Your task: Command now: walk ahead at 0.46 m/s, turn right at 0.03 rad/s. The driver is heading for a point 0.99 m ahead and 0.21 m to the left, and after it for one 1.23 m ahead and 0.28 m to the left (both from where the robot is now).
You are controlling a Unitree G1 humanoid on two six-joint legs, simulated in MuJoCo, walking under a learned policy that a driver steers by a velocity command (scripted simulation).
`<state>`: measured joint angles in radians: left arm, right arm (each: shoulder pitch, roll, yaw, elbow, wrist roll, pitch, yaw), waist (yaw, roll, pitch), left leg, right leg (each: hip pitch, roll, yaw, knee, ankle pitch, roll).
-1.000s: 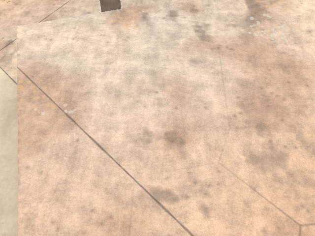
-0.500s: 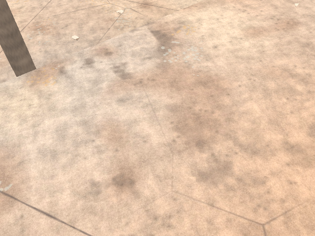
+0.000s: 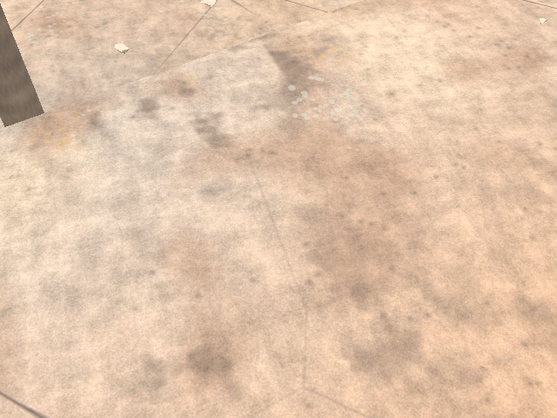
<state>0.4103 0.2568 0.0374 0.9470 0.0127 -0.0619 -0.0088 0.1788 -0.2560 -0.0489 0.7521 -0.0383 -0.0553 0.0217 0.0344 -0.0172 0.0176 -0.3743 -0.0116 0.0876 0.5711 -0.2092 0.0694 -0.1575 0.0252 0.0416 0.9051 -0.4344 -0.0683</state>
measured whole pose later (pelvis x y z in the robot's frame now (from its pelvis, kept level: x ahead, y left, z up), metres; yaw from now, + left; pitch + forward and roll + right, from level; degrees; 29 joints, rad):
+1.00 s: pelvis +0.55 +0.00 +0.00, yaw +1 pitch +1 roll -2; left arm 0.46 0.21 0.03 1.07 0.02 -0.08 0.01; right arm 0.02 -0.21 -0.02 0.82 -0.03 -0.05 0.02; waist 0.07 0.02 0.05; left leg -0.47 0.02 0.09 0.53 -0.12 0.09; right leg 0.13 0.06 -0.07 0.26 -0.39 -0.05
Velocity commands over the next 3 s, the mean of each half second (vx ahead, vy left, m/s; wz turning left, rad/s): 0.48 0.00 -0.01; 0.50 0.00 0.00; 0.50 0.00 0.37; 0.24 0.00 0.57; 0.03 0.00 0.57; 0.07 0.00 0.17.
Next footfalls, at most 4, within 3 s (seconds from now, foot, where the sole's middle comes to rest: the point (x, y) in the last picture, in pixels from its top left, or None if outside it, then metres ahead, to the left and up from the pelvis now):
0.44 right None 0.42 -0.09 -0.77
1.02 left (257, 327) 0.71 0.09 -0.77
1.54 right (312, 235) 1.02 -0.05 -0.77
2.02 left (232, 234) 1.01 0.19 -0.77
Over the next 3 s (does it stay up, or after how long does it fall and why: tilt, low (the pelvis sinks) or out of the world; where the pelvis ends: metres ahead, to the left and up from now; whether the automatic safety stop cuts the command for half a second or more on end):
stays up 1.00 0.06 0.02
